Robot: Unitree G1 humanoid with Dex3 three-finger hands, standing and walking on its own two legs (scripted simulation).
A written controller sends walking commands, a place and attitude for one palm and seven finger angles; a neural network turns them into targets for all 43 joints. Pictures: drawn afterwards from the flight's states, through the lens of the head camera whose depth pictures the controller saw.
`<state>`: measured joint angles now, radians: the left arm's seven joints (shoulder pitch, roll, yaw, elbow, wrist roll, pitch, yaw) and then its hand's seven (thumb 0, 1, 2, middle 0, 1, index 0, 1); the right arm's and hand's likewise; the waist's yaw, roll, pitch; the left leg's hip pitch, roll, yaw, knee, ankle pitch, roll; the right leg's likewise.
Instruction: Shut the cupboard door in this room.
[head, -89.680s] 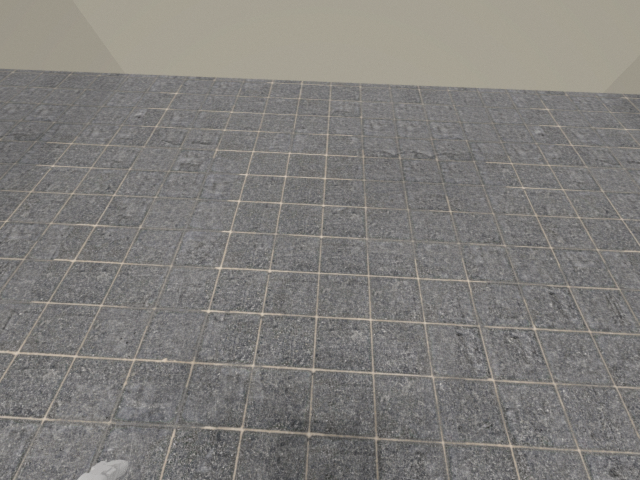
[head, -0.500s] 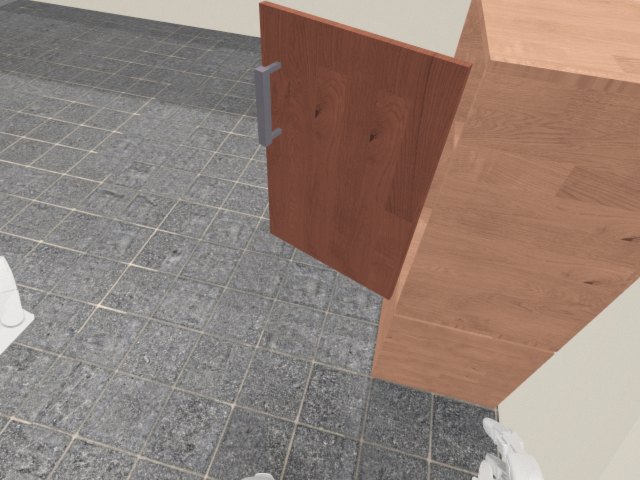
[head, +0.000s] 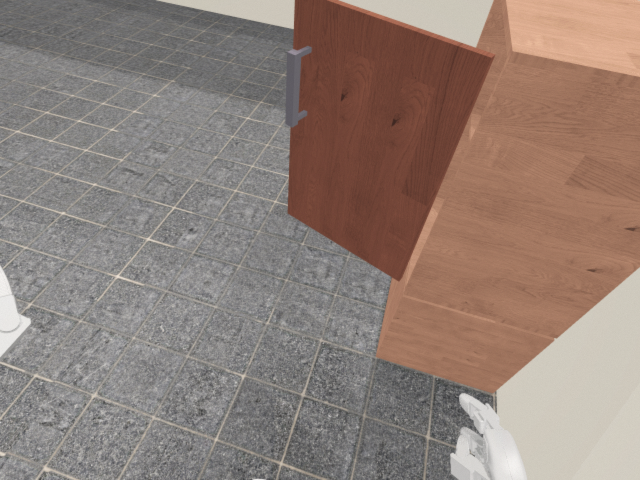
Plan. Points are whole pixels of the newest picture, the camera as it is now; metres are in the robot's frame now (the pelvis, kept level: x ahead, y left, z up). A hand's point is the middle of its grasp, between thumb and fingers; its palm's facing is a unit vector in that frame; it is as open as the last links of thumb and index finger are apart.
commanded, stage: stop stepping back and stand still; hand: left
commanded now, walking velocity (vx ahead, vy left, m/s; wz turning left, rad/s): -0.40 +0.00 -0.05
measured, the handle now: (298, 87) +0.84 +0.13 +0.07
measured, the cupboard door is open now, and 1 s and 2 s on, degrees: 70 70 70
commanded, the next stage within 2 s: let the arm hang, fingers relaxed in 1.42 s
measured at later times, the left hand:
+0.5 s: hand (0, 364) +0.16 +0.28 +0.17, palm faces +0.42 -0.84 -0.34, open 7.4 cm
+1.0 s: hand out of the picture +0.14 +0.31 +0.18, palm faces +0.38 -0.82 -0.43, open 7.4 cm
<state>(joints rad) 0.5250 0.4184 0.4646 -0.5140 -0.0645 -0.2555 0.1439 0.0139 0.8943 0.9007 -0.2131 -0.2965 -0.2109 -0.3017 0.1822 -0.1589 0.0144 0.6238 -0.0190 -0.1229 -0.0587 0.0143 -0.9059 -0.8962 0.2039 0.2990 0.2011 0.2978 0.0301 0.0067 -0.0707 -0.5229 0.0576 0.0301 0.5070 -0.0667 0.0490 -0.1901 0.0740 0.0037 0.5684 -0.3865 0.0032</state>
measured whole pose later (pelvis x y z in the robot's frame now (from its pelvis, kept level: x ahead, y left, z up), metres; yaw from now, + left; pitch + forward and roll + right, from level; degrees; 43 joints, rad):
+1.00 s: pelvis -0.06 +0.06 +0.00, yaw -1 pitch +0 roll -2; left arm 0.56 0.42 0.40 -0.54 -0.05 -0.17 0.15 0.02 0.89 0.90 -0.21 -0.30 -0.21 -0.30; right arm 0.23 -0.18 0.02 0.58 -0.02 -0.09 -0.05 0.01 -0.91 -0.90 0.20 0.30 0.20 0.30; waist -0.02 0.00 -0.03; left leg -0.41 -0.05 0.09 0.49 -0.21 0.00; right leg -0.17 0.07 -0.03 0.45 -0.28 -0.06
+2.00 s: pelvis -0.05 +0.06 +0.01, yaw -1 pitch -1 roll -1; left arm 0.45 0.19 0.00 1.13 0.01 0.03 0.01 0.01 0.96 0.90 -0.21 -0.29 -0.20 -0.30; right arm 0.32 -0.20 0.00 1.05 -0.02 0.04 -0.03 0.01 -0.91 -0.90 0.20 0.30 0.20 0.30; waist 0.01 -0.02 0.03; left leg -0.31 -0.05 0.01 0.44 -0.12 0.07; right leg -0.12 0.05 -0.05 0.41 -0.29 -0.04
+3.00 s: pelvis -0.02 +0.06 +0.01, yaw -2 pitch -1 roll +0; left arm 0.34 0.14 0.00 1.17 0.01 0.00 0.03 0.00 0.91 0.90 -0.20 -0.29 -0.20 -0.30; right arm 0.27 -0.16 0.01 1.13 -0.01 0.01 -0.04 0.01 -0.91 -0.90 0.20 0.30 0.20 0.30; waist 0.00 0.00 0.03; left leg -0.22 -0.07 0.04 0.38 -0.14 0.07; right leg -0.03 0.03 -0.03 0.35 -0.30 -0.04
